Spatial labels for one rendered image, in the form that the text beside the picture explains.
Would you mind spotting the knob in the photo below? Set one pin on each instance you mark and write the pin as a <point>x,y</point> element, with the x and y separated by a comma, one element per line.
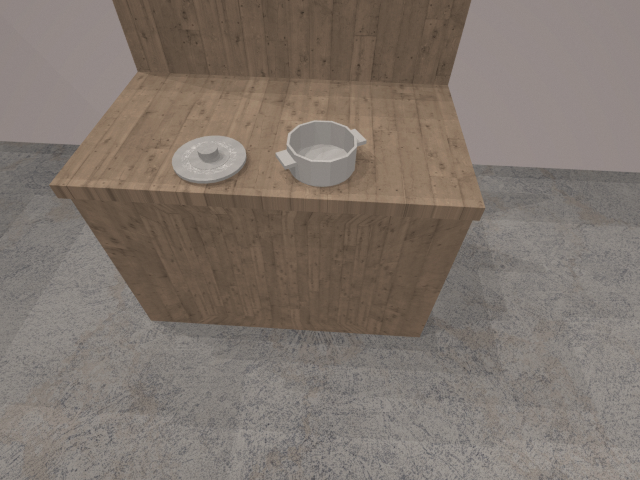
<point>207,151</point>

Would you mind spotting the lid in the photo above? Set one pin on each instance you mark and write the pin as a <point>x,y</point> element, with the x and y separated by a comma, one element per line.
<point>190,167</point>

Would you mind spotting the pot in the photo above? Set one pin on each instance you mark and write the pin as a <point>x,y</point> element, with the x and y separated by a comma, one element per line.
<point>321,153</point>

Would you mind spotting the table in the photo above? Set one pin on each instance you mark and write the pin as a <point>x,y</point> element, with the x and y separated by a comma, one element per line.
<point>262,249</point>

